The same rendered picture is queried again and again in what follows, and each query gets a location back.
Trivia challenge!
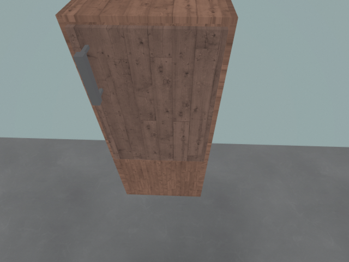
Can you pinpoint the cupboard door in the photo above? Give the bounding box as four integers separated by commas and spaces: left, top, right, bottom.
65, 25, 228, 162

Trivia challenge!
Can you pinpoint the handle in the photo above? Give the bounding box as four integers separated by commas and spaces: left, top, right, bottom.
73, 45, 103, 105

